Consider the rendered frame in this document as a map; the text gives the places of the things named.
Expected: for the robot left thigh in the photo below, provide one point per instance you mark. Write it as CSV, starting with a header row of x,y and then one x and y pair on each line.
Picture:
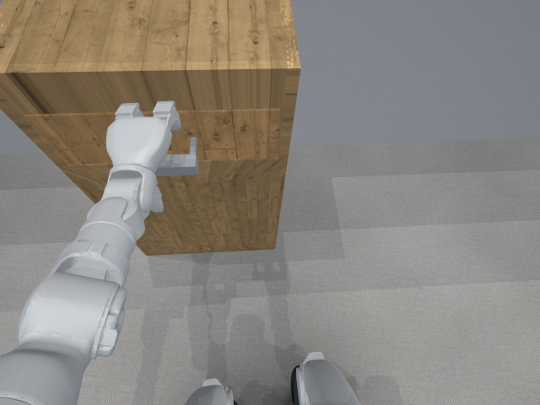
x,y
211,395

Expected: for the robot right shin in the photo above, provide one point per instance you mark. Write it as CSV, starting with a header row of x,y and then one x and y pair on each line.
x,y
313,356

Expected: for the robot left forearm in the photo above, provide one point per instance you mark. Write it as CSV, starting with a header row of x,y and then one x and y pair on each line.
x,y
108,238

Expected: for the handle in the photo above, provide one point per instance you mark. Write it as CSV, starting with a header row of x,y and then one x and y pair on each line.
x,y
180,164

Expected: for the cabinet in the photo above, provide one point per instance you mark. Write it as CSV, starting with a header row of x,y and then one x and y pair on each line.
x,y
87,56

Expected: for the robot left upper arm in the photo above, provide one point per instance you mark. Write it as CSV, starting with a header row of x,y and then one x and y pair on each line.
x,y
74,319

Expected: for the left robot hand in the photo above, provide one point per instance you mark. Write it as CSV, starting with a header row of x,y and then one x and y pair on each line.
x,y
142,140

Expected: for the drawer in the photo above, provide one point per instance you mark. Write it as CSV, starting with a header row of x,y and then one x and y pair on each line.
x,y
80,138

